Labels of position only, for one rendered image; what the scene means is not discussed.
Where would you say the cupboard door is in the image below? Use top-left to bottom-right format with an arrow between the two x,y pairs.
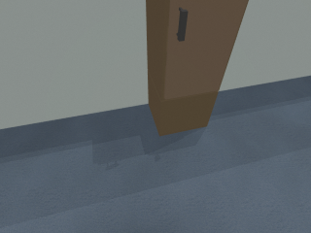
164,0 -> 248,100

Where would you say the handle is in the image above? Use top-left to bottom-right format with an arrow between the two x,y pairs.
176,7 -> 189,42

